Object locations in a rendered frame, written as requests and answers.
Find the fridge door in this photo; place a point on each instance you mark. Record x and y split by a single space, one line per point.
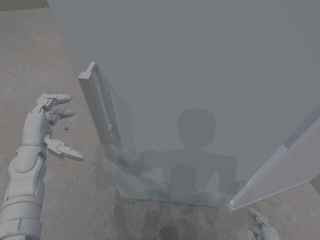
200 93

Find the robot right hand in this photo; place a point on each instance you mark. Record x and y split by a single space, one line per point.
267 232

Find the left robot forearm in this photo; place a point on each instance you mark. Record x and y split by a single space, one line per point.
21 209

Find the handle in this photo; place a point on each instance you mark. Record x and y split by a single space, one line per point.
91 95

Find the robot left hand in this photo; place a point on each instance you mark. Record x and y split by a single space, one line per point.
39 121

